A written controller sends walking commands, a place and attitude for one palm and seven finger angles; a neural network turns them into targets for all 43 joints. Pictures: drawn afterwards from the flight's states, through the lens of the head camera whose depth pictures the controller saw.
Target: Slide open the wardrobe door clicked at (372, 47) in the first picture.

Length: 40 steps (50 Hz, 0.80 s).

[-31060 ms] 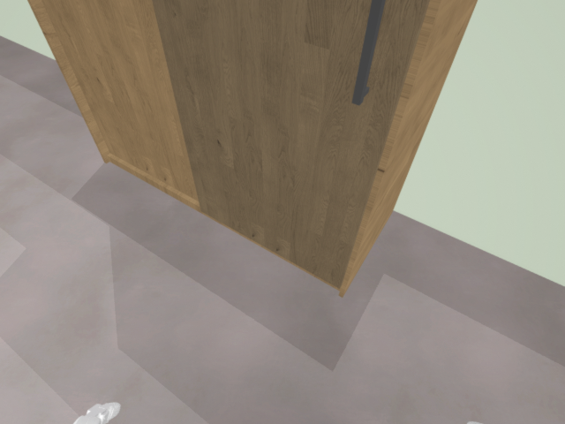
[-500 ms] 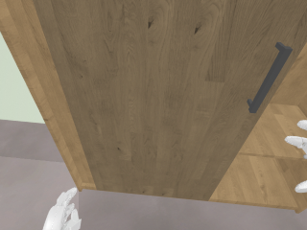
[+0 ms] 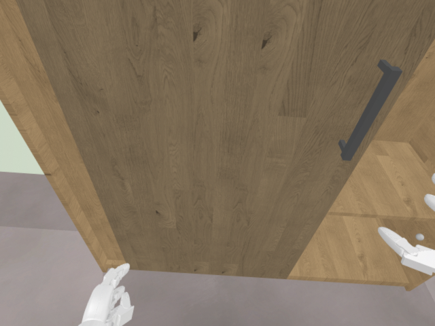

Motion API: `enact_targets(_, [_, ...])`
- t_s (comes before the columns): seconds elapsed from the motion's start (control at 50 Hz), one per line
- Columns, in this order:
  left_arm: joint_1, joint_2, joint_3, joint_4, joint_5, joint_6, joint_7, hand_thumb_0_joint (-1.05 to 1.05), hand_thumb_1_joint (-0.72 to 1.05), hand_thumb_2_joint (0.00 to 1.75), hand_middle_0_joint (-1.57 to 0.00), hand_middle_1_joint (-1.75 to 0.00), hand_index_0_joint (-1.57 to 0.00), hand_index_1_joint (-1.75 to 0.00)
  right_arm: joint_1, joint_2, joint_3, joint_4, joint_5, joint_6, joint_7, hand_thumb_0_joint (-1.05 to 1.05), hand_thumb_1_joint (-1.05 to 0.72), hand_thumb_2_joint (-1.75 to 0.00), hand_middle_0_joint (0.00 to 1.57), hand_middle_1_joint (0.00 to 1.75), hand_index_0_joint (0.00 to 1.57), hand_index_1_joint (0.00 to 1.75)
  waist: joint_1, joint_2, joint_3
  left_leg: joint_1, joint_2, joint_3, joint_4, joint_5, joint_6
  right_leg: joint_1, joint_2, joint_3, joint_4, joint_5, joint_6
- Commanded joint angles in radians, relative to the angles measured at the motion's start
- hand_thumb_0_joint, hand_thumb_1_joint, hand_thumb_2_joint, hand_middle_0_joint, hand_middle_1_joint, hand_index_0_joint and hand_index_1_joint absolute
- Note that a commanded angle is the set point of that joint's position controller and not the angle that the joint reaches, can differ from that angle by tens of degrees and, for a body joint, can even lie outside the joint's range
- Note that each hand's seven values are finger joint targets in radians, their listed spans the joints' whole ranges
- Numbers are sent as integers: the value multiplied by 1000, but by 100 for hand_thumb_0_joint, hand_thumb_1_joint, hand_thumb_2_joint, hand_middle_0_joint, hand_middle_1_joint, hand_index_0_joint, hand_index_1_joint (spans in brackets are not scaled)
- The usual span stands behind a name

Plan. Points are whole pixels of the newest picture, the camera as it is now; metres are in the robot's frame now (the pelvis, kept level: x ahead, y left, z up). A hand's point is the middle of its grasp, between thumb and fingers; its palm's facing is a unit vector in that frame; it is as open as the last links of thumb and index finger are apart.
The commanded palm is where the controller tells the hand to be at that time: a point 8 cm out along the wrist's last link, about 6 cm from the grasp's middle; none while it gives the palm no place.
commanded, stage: draw the hand back to the body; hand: right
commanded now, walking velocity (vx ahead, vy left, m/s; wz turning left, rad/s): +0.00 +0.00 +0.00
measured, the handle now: (363, 114) +0.47 -0.30 +0.19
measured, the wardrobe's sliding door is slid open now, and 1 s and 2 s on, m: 0.58 0.58 0.58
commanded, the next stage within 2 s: step back with the hand held close in 0.64 s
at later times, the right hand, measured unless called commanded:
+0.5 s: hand (392, 244) +0.20 -0.24 +0.15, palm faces +0.45 +0.81 -0.39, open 7.6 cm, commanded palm +0.15 -0.27 +0.17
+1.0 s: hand (389, 236) +0.21 -0.24 +0.15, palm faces +0.37 +0.82 -0.44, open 7.4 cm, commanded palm +0.15 -0.28 +0.17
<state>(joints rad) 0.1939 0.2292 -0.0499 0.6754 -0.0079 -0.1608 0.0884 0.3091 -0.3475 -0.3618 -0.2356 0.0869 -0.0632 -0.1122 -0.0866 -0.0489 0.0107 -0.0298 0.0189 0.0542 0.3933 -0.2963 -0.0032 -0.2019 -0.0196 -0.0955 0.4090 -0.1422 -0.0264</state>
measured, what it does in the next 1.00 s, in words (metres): stands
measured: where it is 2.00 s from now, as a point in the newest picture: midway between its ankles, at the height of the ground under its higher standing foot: outside the picture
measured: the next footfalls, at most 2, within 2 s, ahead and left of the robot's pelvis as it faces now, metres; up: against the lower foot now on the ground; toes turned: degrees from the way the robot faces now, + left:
left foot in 1.38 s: -0.08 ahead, +0.09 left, +0.00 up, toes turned -4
left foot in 1.80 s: -0.17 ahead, +0.05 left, +0.00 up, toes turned -1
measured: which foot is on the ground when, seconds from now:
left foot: down 0.00-1.00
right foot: down 0.00-1.00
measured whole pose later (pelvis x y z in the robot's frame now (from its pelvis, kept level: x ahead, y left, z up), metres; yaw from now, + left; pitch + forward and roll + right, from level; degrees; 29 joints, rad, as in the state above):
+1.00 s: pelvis +0.00 +0.01 +0.00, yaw +1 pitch -1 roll +1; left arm 0.15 0.25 0.00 0.57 -0.01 0.01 0.08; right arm 0.48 -0.38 -0.36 -0.43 0.07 -0.12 -0.10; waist -0.04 -0.04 0.03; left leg -0.10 -0.02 0.05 0.40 -0.28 0.01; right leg -0.28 -0.06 -0.10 0.45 -0.15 -0.01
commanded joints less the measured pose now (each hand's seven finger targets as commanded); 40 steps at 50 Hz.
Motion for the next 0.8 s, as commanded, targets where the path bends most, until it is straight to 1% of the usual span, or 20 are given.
enact_targets(0.0, [-146,126,60,-178,7,-42,7,0,90,90,-20,-30,-20,-30,-84,-221,-100,-270,-4,-67,-10,0,-47,-69,22,55,22,55,11,-19,-106,-148,-23,-26,-90,150,20,207,-16,81,-65,42,-3])
enact_targets(0.02, [-149,128,62,-178,8,-40,7,0,90,90,-20,-30,-20,-30,-55,-233,-114,-268,-3,-68,-9,0,-50,-71,21,53,21,53,6,9,-94,-140,-26,-24,-100,159,20,198,-18,82,-65,51,-3])
enact_targets(0.04, [-149,119,62,-184,7,-35,5,0,90,90,-20,-30,-20,-30,-33,-206,-95,-285,0,-68,-6,0,-54,-73,21,51,21,51,11,-8,-83,-136,-21,-26,-96,167,19,198,-18,75,-62,60,-2])
enact_targets(0.06, [-149,120,62,-188,9,-33,3,0,90,90,-20,-30,-20,-30,-34,-222,-107,-314,-3,-71,-7,0,-57,-74,21,49,21,49,9,-15,-93,-137,-22,-26,-97,181,20,205,-15,73,-56,72,-2])
enact_targets(0.08, [-146,116,62,-189,10,-31,1,0,90,90,-20,-30,-20,-30,-5,-212,-105,-321,-3,-71,-6,0,-61,-76,21,47,21,47,8,-34,-91,-131,-21,-24,-91,188,21,204,-16,73,-55,83,1])
enact_targets(0.1, [-145,114,63,-192,11,-28,-1,0,90,90,-20,-30,-20,-30,20,-215,-111,-331,-1,-72,-5,0,-65,-78,21,45,21,45,7,-16,-96,-131,-22,-23,-92,207,19,207,-15,70,-51,99,0])
enact_targets(0.12, [-145,119,66,-194,12,-27,-3,0,90,90,-20,-30,-20,-30,44,-223,-119,-341,-3,-72,-3,0,-68,-80,21,43,21,43,2,-26,-101,-112,-22,-24,-94,231,21,203,-16,68,-47,121,0])
enact_targets(0.14, [-145,110,65,-198,10,-23,-3,0,90,90,-20,-30,-20,-30,71,-200,-104,-348,1,-70,0,0,-72,-81,21,41,21,41,6,-20,-87,-117,-19,-23,-89,244,17,202,-15,60,-43,130,0])
enact_targets(0.18, [-146,109,66,-205,10,-16,-4,0,90,90,-20,-30,-20,-30,82,-197,-97,-367,3,-67,3,0,-79,-85,20,36,20,36,9,-28,-74,-129,-18,-26,-94,252,13,200,-12,53,-37,127,-2])
enact_targets(0.24, [-143,107,69,-210,9,-10,-3,0,90,90,-20,-30,-20,-30,123,-174,-75,-375,4,-65,7,0,-90,-90,20,30,20,30,13,1,-59,-136,-17,-26,-99,279,8,202,-13,44,-30,140,-6])
enact_targets(0.32, [-142,112,73,-206,10,1,5,0,90,90,-20,-30,-20,-30,90,-202,-98,-369,4,-61,3,0,-90,-90,20,30,20,30,14,18,-54,-141,-18,-29,-112,272,5,201,-11,41,-32,124,-8])
enact_targets(0.46, [-150,104,68,-204,13,6,16,0,90,90,-20,-30,-20,-30,55,-190,-81,-368,6,-64,1,0,-90,-90,20,30,20,30,15,-1,-55,-145,-11,-35,-123,264,0,216,-1,39,-31,111,-13])
enact_targets(0.52, [-156,105,70,-201,13,7,18,0,90,90,-20,-30,-20,-30,78,-199,-91,-346,7,-62,3,0,-90,-90,20,30,20,30,9,50,-54,-135,-9,-38,-132,297,-5,214,0,36,-28,123,-18])
enact_targets(0.6, [-155,99,69,-201,15,10,15,0,90,90,-20,-30,-20,-30,72,-199,-91,-375,6,-67,4,0,-90,-90,20,30,20,30,7,-2,-82,-121,-6,-40,-115,342,-4,226,5,31,-19,156,-16])
enact_targets(0.62, [-158,102,69,-197,14,10,15,0,90,90,-20,-30,-20,-30,75,-201,-90,-366,6,-65,6,0,-90,-90,20,30,20,30,8,12,-71,-121,-7,-42,-125,343,-5,224,3,32,-21,155,-16])
enact_targets(0.66, [-160,99,68,-200,14,11,16,0,90,90,-20,-30,-20,-30,67,-196,-87,-370,8,-67,6,0,-90,-90,20,30,20,30,10,5,-59,-132,-7,-40,-125,324,-7,221,4,32,-24,142,-14])
enact_targets(0.72, [-161,102,71,-197,14,13,17,0,90,90,-20,-30,-20,-30,95,-209,-105,-344,10,-65,7,0,-90,-90,20,30,20,30,4,48,-55,-122,-7,-41,-130,347,-9,216,3,33,-26,149,-18])
enact_targets(0.74, [-163,101,71,-194,10,18,21,0,90,90,-20,-30,-20,-30,18,-225,-115,-351,12,-67,5,0,-90,-90,20,30,20,30,13,42,-50,-130,-4,-44,-129,341,-10,215,4,29,-26,143,-18])
enact_targets(0.76, [-158,115,69,-219,6,46,12,0,90,90,-20,-30,-20,-30,-92,-341,-214,-400,-6,-108,-6,0,-90,-90,20,30,20,30,44,75,24,-257,55,-108,-184,470,-52,154,-21,24,63,101,-30])
enact_targets(0.78, [-157,93,66,-198,12,65,10,0,90,90,-20,-30,-20,-30,-3,-260,-148,-309,-8,-110,2,0,-90,-90,20,30,20,30,53,148,9,-239,82,-92,-160,567,-68,119,-13,29,99,93,-28])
